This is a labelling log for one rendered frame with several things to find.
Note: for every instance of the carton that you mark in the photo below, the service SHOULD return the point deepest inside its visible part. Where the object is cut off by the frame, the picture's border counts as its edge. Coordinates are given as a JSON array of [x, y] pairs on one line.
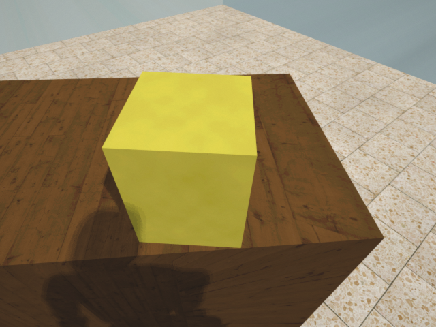
[[182, 153]]

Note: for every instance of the pedestal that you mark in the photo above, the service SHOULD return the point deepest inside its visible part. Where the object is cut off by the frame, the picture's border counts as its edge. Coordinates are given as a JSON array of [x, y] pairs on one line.
[[69, 254]]

